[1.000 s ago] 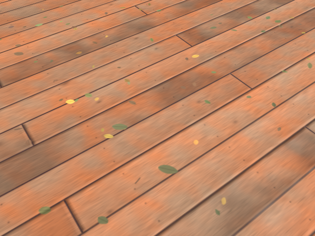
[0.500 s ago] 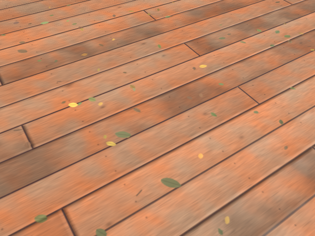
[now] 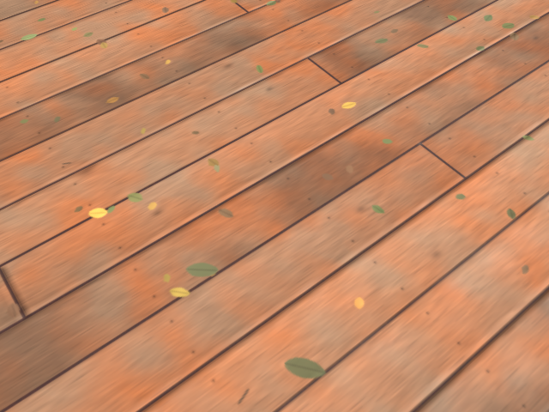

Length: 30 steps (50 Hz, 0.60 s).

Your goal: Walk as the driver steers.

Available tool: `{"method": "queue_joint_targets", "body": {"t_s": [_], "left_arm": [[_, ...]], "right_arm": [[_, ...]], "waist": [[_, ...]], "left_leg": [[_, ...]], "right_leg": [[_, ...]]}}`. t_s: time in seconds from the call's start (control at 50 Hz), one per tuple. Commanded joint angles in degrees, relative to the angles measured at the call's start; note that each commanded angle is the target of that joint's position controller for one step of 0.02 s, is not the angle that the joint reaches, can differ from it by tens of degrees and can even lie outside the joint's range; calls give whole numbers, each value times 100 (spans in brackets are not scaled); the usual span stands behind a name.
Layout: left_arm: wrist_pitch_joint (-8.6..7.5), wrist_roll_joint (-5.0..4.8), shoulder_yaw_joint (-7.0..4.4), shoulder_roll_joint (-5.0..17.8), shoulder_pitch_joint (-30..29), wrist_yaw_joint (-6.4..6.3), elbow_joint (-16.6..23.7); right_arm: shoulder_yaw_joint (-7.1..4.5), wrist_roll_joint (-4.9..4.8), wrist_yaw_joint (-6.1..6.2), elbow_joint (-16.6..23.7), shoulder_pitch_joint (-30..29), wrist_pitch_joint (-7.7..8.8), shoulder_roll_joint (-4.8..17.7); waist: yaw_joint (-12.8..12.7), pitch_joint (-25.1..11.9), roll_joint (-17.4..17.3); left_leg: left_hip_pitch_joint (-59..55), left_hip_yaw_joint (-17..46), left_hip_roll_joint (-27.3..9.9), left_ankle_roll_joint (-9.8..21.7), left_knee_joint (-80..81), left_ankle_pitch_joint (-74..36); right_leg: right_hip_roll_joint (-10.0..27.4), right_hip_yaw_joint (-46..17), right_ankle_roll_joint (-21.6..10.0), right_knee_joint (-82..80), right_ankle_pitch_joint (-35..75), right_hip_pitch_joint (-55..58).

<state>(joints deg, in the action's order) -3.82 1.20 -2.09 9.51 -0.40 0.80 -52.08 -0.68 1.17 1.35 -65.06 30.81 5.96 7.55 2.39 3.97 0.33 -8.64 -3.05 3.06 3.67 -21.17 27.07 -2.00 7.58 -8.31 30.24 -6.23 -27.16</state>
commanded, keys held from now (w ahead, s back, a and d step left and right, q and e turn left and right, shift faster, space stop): w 0.48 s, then w+q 0.22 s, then s+q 0.30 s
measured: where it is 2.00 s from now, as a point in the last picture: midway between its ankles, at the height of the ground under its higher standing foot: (233, 318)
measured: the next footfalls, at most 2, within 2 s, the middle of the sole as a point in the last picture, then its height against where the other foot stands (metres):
left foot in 0.54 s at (242, 391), level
right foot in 1.08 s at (289, 309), level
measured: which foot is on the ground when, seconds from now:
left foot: down 0.00-0.02, up 0.04-0.52, down 0.54-1.00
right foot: down 0.00-0.56, up 0.58-1.00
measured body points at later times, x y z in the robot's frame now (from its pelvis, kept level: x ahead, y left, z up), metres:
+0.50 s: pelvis +0.28 +0.01 +0.01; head +0.32 +0.01 +0.46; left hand +0.18 +0.22 -0.13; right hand +0.47 -0.20 -0.11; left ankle +0.44 +0.10 -0.70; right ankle +0.13 -0.06 -0.72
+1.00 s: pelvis +0.51 +0.02 +0.02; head +0.55 +0.04 +0.47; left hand +0.64 +0.29 -0.10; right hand +0.53 -0.24 -0.12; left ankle +0.45 +0.08 -0.72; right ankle +0.65 -0.06 -0.68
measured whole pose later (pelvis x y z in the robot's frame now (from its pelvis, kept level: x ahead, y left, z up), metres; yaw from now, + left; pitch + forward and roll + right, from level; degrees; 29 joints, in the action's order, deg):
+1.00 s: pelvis +0.51 +0.02 +0.02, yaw +13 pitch +1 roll +0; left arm -0.9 0.4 -1.6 12.2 2.2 -1.9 -47.2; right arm -3.7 1.1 1.5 -54.3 22.0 0.7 12.2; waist 4.4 4.9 1.5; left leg 8.0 6.8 8.3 5.6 -24.8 16.3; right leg -0.5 -1.8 0.0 43.7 -10.4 -32.7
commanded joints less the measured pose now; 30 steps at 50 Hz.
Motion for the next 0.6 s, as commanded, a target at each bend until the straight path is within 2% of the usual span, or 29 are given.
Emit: {"method": "queue_joint_targets", "body": {"t_s": [0.02,0.04,0.06,0.08,0.1,0.12,0.14,0.18,0.22,0.28,0.32,0.38,0.44,0.48,0.5,0.52,0.54,0.56,0.58,0.6], "left_arm": [[-59,199,-475,1468,3115,-139,-575],[28,59,-492,1466,2763,-59,-562],[30,-60,-415,1172,1999,-35,-441],[-21,-87,-305,764,1578,-7,-355],[-81,-45,-233,534,1453,-8,-392],[-139,-40,-167,367,1567,-45,-495],[-186,-35,-129,307,1682,-72,-580],[-269,-36,-128,441,2025,-95,-704],[-286,-43,-138,605,2245,-97,-746],[-265,-60,-94,588,2591,-89,-778],[-263,-64,-62,558,2797,-95,-807],[-267,-57,-43,584,3152,-133,-905],[-245,4,-46,637,3325,-182,-990],[-240,33,-65,717,3169,-216,-985],[-241,44,-90,805,3038,-234,-969],[-227,54,-111,860,2965,-241,-968],[-202,21,-117,876,2863,-240,-949],[-209,-30,-75,753,2826,-229,-800],[-214,-230,-15,273,3436,-121,-682],[-217,-73,-135,707,2990,-117,-634]], "right_arm": [[-71,-116,-49,408,251,15,398],[-160,-170,-117,392,525,-18,478],[-215,-64,-104,574,-123,-48,736],[-229,-10,-132,717,-639,-23,758],[-231,4,-141,723,-747,-36,625],[-233,90,-156,714,-697,-103,536],[-211,127,-187,678,-567,-180,390],[-224,132,-224,749,-685,-279,366],[-241,128,-254,952,-1202,-344,460],[-236,78,-288,1265,-2085,-356,534],[-198,31,-305,1423,-2558,-339,476],[-152,-7,-309,1586,-3089,-321,436],[-159,-6,-295,1735,-3414,-275,512],[-198,-1,-265,1737,-3236,-225,597],[-239,2,-232,1633,-2874,-203,668],[-303,8,-192,1425,-2251,-172,770],[-383,49,-150,1113,-1343,-129,877],[-508,183,-104,898,-398,-104,1258],[-655,210,-129,849,-52,-146,1772],[-608,-19,-207,875,-574,-237,1556]], "waist": [[-1173,-1768,547],[-871,-2009,973],[-604,-1001,372],[-536,-402,-1],[-326,-98,-208],[-166,-24,-165],[-53,-47,-64],[6,-12,56],[-36,114,136],[-241,247,197],[-369,260,251],[-554,243,347],[-609,275,375],[-415,177,413],[-225,-22,481],[24,-352,482],[422,-792,356],[754,-1372,15],[456,-1956,-1332],[288,-1737,-611]], "left_leg": [[2754,-141,-460,235,-4706,-2322],[4052,427,220,200,-6030,128],[4552,645,-283,286,-6022,-434],[4487,606,-493,291,-5678,-912],[4198,604,-670,277,-5305,-1123],[3872,609,-776,214,-5012,-1168],[3644,583,-822,151,-4797,-1190],[3738,433,-841,53,-4511,-1283],[4182,294,-924,-44,-4113,-1647],[4628,92,-945,-165,-3224,-2284],[4545,-56,-839,-203,-2504,-2612],[4460,-232,-659,-148,-1761,-2837],[4510,-267,-537,14,-1339,-2572],[4096,-304,-373,204,-1091,-2132],[3650,-385,-197,325,-1005,-1875],[2996,-446,-7,458,-852,-1765],[1889,-428,39,613,-486,-2066],[465,667,-920,920,-504,-1713],[-1011,3770,-2523,1930,37,-1516],[-761,4302,-2334,1831,522,-1267]], "right_leg": [[1942,-2767,-807,-457,-1129,4164],[2556,-5063,-1416,-1522,-1714,4438],[2331,-4285,-1158,-1767,-2394,3588],[2118,-3525,-959,-1973,-2038,2706],[1867,-2953,-752,-2112,-1353,2095],[1647,-2478,-601,-2153,-732,1695],[1499,-2124,-504,-2187,-342,1515],[1366,-1743,-484,-2214,395,1495],[1276,-1479,-444,-2337,610,1611],[1124,-1199,-302,-2382,1239,1922],[1035,-1017,-185,-2326,1693,2089],[1089,-929,-133,-2221,2157,2586],[1304,-939,-227,-1966,2678,3246],[1407,-858,-214,-1553,3669,3475],[1426,-733,-158,-1161,4438,3560],[1390,-616,-93,-451,4911,3599],[1242,-410,21,612,4600,3238],[1052,-235,127,2162,2864,2074],[-139,-78,412,4478,-1363,-104],[2,-906,328,4919,-1977,-798]]}}
Velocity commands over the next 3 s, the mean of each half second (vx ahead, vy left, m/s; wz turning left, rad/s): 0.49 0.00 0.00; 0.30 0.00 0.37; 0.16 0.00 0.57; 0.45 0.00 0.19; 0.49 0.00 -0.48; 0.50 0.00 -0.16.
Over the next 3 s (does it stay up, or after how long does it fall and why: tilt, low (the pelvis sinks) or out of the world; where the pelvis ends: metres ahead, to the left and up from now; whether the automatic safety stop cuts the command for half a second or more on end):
stays up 1.22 0.35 0.01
